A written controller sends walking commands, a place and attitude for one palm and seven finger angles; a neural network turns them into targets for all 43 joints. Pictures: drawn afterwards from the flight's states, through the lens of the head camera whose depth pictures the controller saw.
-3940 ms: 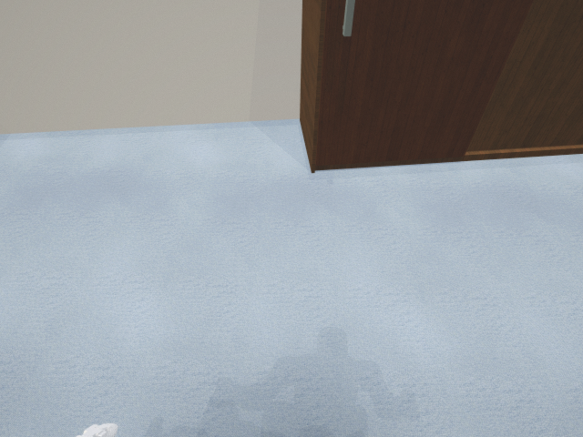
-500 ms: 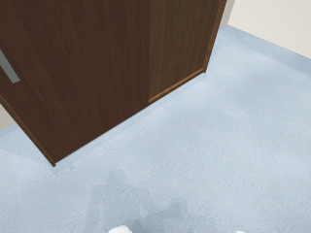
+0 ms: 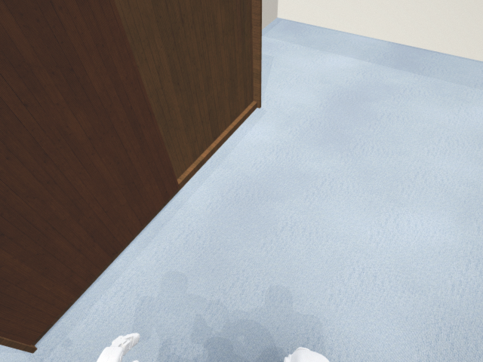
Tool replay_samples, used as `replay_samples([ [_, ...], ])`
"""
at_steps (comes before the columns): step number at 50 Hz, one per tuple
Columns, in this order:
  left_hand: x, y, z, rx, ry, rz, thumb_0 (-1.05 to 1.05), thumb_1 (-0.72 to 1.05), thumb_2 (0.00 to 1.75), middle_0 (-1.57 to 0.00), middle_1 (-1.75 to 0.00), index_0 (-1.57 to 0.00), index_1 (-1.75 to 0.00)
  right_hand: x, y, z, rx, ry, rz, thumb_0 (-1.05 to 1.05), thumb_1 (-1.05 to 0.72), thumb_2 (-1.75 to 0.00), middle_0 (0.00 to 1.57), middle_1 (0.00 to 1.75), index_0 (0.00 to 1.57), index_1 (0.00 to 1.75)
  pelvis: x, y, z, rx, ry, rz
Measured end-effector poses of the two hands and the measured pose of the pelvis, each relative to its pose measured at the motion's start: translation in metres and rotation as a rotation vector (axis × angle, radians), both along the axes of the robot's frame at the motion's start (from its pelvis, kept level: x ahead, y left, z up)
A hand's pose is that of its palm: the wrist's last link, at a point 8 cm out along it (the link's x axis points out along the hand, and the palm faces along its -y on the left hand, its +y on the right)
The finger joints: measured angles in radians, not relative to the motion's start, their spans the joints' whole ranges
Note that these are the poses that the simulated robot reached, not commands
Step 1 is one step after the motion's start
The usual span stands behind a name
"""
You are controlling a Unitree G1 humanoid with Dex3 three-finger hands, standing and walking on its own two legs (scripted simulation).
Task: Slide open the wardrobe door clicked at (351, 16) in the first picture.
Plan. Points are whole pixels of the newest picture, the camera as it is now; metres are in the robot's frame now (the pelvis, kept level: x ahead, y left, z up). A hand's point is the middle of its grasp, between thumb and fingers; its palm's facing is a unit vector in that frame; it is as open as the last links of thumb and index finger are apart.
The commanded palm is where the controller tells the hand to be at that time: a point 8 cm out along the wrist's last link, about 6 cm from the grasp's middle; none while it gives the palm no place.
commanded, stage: turn to face it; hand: left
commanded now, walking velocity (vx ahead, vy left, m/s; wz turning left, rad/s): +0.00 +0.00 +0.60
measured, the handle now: out of the picture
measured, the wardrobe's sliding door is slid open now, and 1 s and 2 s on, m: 0.00 0.00 0.00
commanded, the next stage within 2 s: take the last steps up to it in 1.46 s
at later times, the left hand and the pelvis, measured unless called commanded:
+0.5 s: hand out of the picture +0.04 +0.27 -0.17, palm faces +0.32 -0.93 -0.20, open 7.3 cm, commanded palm none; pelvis +0.02 +0.05 +0.01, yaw +16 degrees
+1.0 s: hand out of the picture +0.00 +0.23 -0.13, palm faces +0.55 -0.79 -0.28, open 7.4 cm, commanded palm none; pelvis +0.01 -0.01 +0.01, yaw +33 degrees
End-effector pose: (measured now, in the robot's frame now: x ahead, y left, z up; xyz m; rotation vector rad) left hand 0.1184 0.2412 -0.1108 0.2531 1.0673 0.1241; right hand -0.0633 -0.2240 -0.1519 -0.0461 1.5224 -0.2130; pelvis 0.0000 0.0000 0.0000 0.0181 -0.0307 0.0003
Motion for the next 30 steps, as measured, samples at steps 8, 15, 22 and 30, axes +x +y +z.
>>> replay_samples([
  [8, 0.006, -0.024, 0.004, -0.077, -0.003, 0.082, 0.0, 0.91, 0.9, -0.2, -0.3, -0.2, -0.3, 0.076, 0.002, 0.015, 0.007, -0.078, 0.094, 0.01, -0.91, -0.9, 0.2, 0.29, 0.2, 0.3, 0.021, -0.001, 0.015, -0.017, -0.002, 0.089],
  [15, -0.021, 0.009, -0.014, -0.113, 0.005, 0.225, -0.02, 0.92, 0.9, -0.21, -0.3, -0.21, -0.3, 0.156, 0.013, 0.032, -0.055, -0.208, 0.241, 0.01, -0.92, -0.9, 0.2, 0.3, 0.2, 0.3, 0.027, 0.019, 0.01, -0.046, -0.001, 0.18],
  [22, -0.076, 0.062, -0.037, -0.103, 0.13, 0.344, -0.01, 0.91, 0.9, -0.21, -0.3, -0.2, -0.3, 0.205, 0.032, 0.048, -0.138, -0.316, 0.364, 0.01, -0.91, -0.9, 0.2, 0.3, 0.2, 0.3, 0.025, 0.046, 0.003, -0.067, 0.009, 0.246],
  [30, -0.123, 0.09, -0.011, -0.056, 0.168, 0.463, 0.0, 0.91, 0.9, -0.2, -0.3, -0.2, -0.3, 0.223, 0.056, 0.062, -0.116, -0.304, 0.46, 0.0, -0.9, -0.9, 0.2, 0.3, 0.2, 0.3, 0.024, 0.057, 0.023, -0.066, 0.021, 0.327],
])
